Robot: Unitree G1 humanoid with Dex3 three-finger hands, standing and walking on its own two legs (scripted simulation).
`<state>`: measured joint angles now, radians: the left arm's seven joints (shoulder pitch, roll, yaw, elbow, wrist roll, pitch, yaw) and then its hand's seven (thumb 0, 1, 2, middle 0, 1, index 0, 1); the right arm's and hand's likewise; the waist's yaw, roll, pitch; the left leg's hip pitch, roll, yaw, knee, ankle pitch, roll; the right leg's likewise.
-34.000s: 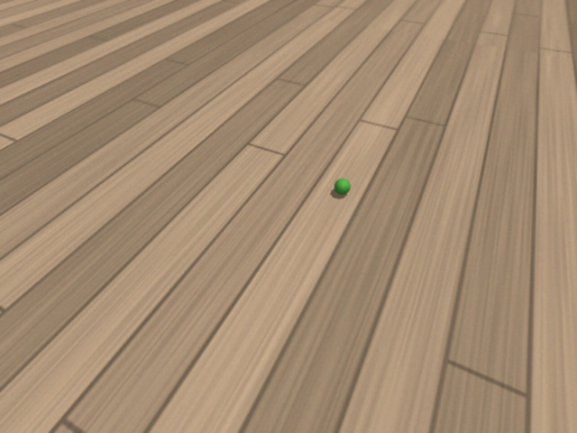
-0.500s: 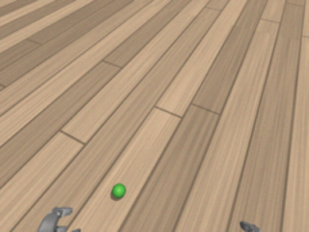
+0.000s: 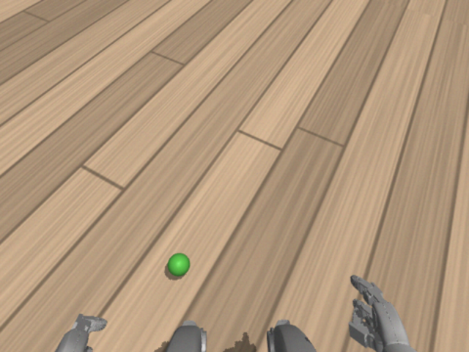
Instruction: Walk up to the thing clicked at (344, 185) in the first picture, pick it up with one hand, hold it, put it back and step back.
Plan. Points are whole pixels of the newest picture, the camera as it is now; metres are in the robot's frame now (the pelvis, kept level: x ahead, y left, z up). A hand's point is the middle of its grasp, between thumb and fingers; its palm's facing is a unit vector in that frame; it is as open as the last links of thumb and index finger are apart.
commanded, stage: rise first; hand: left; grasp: from above
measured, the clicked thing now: (178, 264) +0.44 +0.19 -0.63
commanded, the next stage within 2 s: approach in 2.00 s
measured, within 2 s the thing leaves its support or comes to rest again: neither
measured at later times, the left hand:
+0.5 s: hand (134, 305) +0.26 +0.26 -0.34, palm faces -0.45 -0.36 -0.82, open 14.0 cm
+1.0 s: hand (148, 281) +0.34 +0.25 -0.45, palm faces -0.46 -0.05 -0.89, open 14.1 cm
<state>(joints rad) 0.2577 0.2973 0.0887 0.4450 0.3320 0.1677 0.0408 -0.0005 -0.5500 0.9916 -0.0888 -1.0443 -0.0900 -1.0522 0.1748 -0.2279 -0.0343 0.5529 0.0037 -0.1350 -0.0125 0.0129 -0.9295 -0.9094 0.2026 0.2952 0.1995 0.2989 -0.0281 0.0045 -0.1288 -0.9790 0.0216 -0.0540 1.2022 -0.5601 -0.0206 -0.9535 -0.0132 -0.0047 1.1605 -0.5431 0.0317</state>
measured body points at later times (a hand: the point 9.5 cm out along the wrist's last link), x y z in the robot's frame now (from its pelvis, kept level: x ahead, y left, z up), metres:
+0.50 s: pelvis -0.07 -0.01 -0.20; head +0.12 -0.01 +0.21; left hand +0.28 +0.27 -0.29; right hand +0.10 -0.28 -0.33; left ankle +0.01 +0.13 -0.64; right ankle +0.01 -0.14 -0.64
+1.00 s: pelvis -0.09 +0.01 -0.29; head +0.12 +0.05 +0.10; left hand +0.36 +0.25 -0.40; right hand -0.03 -0.28 -0.41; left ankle +0.00 +0.13 -0.64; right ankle +0.00 -0.14 -0.64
